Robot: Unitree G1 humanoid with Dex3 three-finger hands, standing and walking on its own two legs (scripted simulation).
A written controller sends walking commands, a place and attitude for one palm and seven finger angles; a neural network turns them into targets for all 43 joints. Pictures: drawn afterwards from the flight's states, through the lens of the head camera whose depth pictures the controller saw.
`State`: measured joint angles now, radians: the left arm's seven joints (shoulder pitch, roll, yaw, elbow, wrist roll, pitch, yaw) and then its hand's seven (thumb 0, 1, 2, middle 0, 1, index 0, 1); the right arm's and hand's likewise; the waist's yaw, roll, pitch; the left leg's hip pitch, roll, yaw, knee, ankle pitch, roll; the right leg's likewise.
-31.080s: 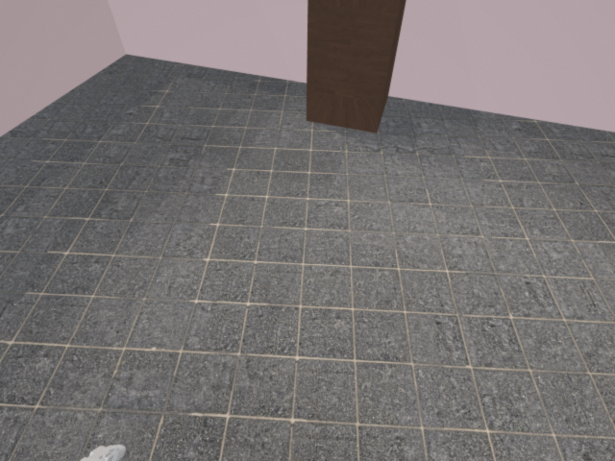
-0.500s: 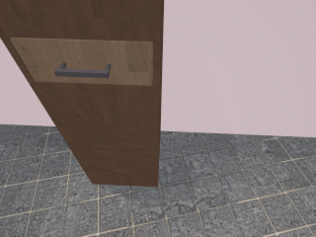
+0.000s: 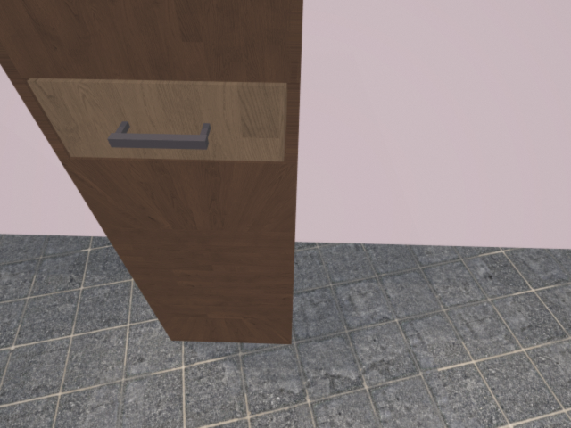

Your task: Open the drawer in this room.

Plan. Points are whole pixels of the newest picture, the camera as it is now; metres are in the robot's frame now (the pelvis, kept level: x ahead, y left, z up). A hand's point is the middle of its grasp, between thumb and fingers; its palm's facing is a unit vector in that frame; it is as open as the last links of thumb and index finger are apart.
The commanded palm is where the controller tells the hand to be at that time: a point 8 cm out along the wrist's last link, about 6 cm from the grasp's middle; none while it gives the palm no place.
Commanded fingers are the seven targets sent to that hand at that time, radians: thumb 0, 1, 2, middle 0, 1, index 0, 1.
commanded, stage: look again from close up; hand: left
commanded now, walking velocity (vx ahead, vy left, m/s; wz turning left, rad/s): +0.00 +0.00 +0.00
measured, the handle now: (162, 134) +0.51 +0.23 +0.15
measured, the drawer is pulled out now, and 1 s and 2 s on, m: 0.00 0.00 0.00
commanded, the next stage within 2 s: raise the hand with hooked fingers in 0.06 s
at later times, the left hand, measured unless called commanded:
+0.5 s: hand (168, 372) +0.20 +0.18 -0.02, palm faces +0.02 -0.28 -0.96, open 8.1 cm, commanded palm +0.15 +0.21 +0.01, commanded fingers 0.00 0.48 0.72 -0.23 -0.57 -0.23 -0.57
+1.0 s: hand (136, 322) +0.23 +0.21 +0.06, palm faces +0.03 -0.11 -0.99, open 11.1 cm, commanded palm +0.20 +0.21 +0.13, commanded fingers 0.00 -0.10 0.47 -0.27 -0.94 -0.27 -0.94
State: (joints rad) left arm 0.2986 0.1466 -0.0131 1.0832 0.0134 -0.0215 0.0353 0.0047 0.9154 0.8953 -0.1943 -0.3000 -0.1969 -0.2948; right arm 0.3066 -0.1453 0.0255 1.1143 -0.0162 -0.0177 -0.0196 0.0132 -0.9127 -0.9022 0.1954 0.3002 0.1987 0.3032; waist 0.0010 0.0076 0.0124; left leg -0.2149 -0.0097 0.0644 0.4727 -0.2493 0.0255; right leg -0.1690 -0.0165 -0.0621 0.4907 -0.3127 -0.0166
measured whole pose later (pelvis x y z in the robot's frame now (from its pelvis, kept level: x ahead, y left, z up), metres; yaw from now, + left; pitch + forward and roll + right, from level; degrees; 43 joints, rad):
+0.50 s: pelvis -0.01 -0.01 -0.02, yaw -3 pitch +7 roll +2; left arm 0.42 0.27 -0.11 -0.04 0.94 0.01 0.38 0.01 0.72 0.81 -0.20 -0.43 -0.21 -0.43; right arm 0.07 -0.26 -0.03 0.57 -0.04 -0.02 0.04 0.02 -0.91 -0.90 0.20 0.30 0.20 0.30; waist 0.06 0.03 -0.14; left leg -0.48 0.01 0.13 0.69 -0.34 0.01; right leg -0.49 -0.01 0.00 0.78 -0.42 -0.04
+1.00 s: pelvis +0.00 -0.03 -0.01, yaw -1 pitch +2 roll +1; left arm 0.29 0.45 -0.01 -0.17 0.91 -0.01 0.15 0.00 0.11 0.56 -0.27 -0.80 -0.27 -0.80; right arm 0.12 -0.24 0.02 0.60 -0.03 0.12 0.00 0.02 -0.90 -0.90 0.20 0.30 0.20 0.30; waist 0.08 0.08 -0.04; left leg -0.31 0.02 0.06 0.55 -0.28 -0.01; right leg -0.28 0.01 -0.06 0.59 -0.36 -0.05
